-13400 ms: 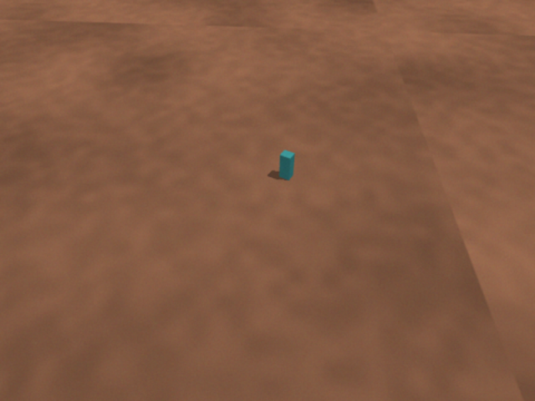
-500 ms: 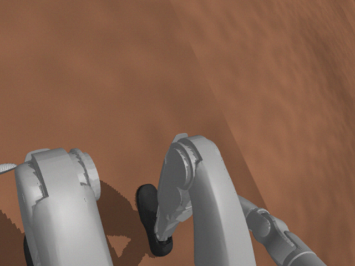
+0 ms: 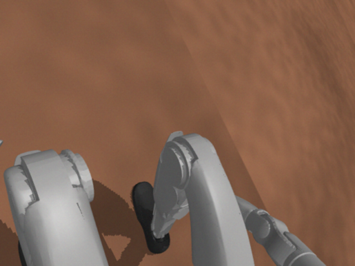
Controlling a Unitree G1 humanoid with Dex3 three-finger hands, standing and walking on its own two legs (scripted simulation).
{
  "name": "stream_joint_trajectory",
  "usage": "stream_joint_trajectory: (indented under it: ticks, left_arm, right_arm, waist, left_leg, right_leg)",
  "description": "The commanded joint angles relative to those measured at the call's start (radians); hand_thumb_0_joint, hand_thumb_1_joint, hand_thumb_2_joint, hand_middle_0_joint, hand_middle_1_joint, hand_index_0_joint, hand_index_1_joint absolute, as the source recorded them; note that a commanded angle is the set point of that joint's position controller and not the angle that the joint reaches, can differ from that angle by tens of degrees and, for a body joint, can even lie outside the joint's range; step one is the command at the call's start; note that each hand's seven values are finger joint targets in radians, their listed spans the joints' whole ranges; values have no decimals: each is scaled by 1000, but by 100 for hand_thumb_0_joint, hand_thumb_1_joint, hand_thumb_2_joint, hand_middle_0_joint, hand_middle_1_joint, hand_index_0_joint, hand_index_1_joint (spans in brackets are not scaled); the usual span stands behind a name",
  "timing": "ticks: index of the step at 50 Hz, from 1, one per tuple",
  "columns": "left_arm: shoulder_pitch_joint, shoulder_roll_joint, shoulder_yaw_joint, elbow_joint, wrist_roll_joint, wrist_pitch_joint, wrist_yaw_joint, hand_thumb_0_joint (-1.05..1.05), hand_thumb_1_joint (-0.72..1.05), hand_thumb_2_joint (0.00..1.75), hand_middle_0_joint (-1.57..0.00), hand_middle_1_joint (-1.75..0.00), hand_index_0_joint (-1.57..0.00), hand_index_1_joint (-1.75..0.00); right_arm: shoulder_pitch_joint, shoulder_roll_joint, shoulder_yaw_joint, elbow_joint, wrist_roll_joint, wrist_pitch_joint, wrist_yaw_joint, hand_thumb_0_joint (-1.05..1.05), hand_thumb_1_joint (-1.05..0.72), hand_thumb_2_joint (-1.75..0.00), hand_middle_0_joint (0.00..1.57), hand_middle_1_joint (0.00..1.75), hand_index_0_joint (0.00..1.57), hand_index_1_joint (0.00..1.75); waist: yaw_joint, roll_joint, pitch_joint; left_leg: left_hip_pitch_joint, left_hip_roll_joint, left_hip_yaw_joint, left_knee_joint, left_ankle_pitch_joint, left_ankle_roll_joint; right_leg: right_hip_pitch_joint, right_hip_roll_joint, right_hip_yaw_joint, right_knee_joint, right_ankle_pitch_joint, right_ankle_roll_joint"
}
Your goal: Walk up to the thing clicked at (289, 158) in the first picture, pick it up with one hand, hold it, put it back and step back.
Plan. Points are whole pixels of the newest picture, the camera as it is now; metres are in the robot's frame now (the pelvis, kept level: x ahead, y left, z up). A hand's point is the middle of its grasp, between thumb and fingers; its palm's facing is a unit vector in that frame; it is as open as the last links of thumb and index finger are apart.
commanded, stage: close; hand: left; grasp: from the side
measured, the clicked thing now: out of the picture +0.39 +0.29 -0.20
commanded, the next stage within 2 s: settle in 0.52 s
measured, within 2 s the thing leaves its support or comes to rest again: leaves its support in 0.80 s
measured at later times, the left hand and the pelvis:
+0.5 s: hand out of the picture +0.37 +0.30 -0.17, palm faces +0.45 -0.89 +0.02, open 10.2 cm; pelvis +0.00 +0.00 +0.00, yaw +0 degrees
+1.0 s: hand out of the picture +0.35 +0.31 -0.14, palm faces +0.44 -0.90 +0.01, open 10.0 cm; pelvis +0.01 +0.00 +0.01, yaw +1 degrees
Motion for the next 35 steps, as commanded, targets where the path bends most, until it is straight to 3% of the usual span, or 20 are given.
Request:
stream_joint_trajectory:
  ticks: [1,3,4,9,12,13,15,16,17,20,22,24,26,29,30,31,34,35]
  left_arm:
    - [-161,169,32,-144,-22,-63,22,0,38,88,-94,-88,-93,-89]
    - [-162,152,34,-144,-22,-59,23,0,38,93,-96,-93,-95,-94]
    - [-156,172,37,-151,-18,-58,23,0,38,94,-99,-95,-98,-96]
    - [-152,123,-6,-169,-20,-51,13,0,36,100,-104,-103,-103,-103]
    - [-134,120,-4,-181,-24,-48,4,0,37,102,-108,-106,-108,-107]
    - [-157,121,-23,-188,-25,-49,0,0,34,101,-109,-107,-109,-107]
    - [-136,97,-21,-177,-38,-48,-4,0,33,103,-112,-110,-112,-110]
    - [-147,140,4,-189,-41,-53,-1,0,31,104,-114,-111,-113,-112]
    - [-143,132,8,-182,-44,-53,-2,0,32,106,-115,-113,-115,-114]
    - [-149,99,-21,-168,-42,-48,-6,0,31,110,-120,-119,-120,-120]
    - [-137,130,-1,-182,-33,-51,-9,0,33,114,-125,-124,-125,-125]
    - [-114,122,-8,-181,-32,-49,-13,0,34,117,-128,-127,-128,-128]
    - [-113,88,-29,-191,-39,-48,-17,0,31,118,-129,-128,-129,-129]
    - [-117,101,-15,-211,-45,-42,-17,0,27,120,-133,-132,-133,-134]
    - [-124,90,-29,-222,-47,-42,-18,0,27,122,-135,-134,-135,-136]
    - [-110,105,-4,-220,-50,-40,-13,0,26,123,-137,-136,-136,-137]
    - [-117,81,-28,-242,-48,-34,-15,0,28,132,-139,-143,-138,-146]
    - [-133,112,-17,-273,-43,-33,-17,0,27,132,-139,-144,-138,-147]
  right_arm:
    - [-4,-363,-134,-24,-1,6,-18,0,-89,-90,20,30,20,30]
    - [-7,-370,-142,-29,3,7,-16,0,-89,-90,20,30,20,30]
    - [-4,-364,-137,-25,2,7,-17,0,-89,-90,20,30,20,30]
    - [-6,-361,-148,-26,5,4,-13,0,-89,-90,20,30,20,30]
    - [2,-370,-159,-17,10,4,-12,0,-89,-90,20,30,20,30]
    - [-2,-367,-155,-21,12,2,-11,0,-89,-90,20,30,20,30]
    - [6,-362,-152,-10,13,1,-10,0,-89,-90,20,30,20,30]
    - [-1,-365,-152,-16,14,-1,-12,0,-89,-90,20,30,20,30]
    - [7,-368,-152,-13,13,1,-12,0,-89,-90,20,30,20,30]
    - [2,-364,-152,-5,15,3,-11,0,-89,-90,20,30,20,30]
    - [-2,-371,-157,-12,16,6,-12,0,-89,-90,20,30,20,30]
    - [-3,-370,-158,-14,14,7,-10,0,-89,-90,20,30,20,30]
    - [-7,-366,-158,-21,14,6,-7,0,-90,-90,20,30,20,30]
    - [-3,-372,-167,-15,17,5,-8,0,-90,-90,20,30,20,30]
    - [-7,-373,-168,-16,20,6,-8,0,-90,-90,20,30,20,30]
    - [-1,-370,-168,-11,19,6,-8,0,-90,-90,20,30,20,30]
    - [-4,-367,-173,-15,23,6,-7,0,-92,-90,20,30,20,30]
    - [7,-362,-174,-10,22,7,-9,0,-92,-90,20,30,20,30]
  waist:
    - [-87,555,-517]
    - [-94,542,-504]
    - [-84,562,-509]
    - [-94,545,-494]
    - [-90,542,-513]
    - [-97,540,-507]
    - [-93,516,-534]
    - [-84,527,-531]
    - [-90,528,-543]
    - [-93,531,-508]
    - [-78,564,-501]
    - [-76,556,-514]
    - [-80,546,-522]
    - [-73,558,-526]
    - [-76,564,-524]
    - [-69,569,-542]
    - [-74,562,-539]
    - [-72,575,-555]
  left_leg:
    - [354,58,106,-399,52,-36]
    - [352,59,102,-404,49,-37]
    - [353,60,104,-407,43,-38]
    - [336,56,114,-399,31,-34]
    - [354,57,109,-399,51,-36]
    - [337,54,112,-396,46,-34]
    - [348,55,111,-385,68,-33]
    - [338,53,116,-383,65,-31]
    - [350,54,112,-383,74,-33]
    - [345,56,107,-395,50,-36]
    - [364,58,100,-415,52,-42]
    - [352,55,105,-405,57,-41]
    - [356,51,112,-397,73,-40]
    - [372,53,111,-402,79,-41]
    - [377,53,106,-409,76,-44]
    - [379,53,108,-405,89,-44]
    - [379,52,112,-404,90,-43]
    - [376,52,120,-401,87,-40]
  right_leg:
    - [191,23,-139,-135,94,-70]
    - [190,17,-142,-134,92,-68]
    - [181,21,-141,-133,86,-71]
    - [177,19,-136,-140,86,-69]
    - [187,17,-136,-135,102,-67]
    - [183,18,-136,-139,98,-69]
    - [196,21,-134,-140,116,-68]
    - [195,21,-131,-140,115,-69]
    - [206,21,-134,-138,122,-68]
    - [175,17,-137,-135,98,-70]
    - [163,13,-140,-124,95,-72]
    - [179,16,-138,-126,103,-72]
    - [189,14,-136,-128,114,-71]
    - [181,13,-133,-126,118,-72]
    - [176,10,-136,-121,115,-72]
    - [182,14,-134,-122,125,-74]
    - [176,11,-131,-124,126,-73]
    - [180,15,-125,-130,125,-75]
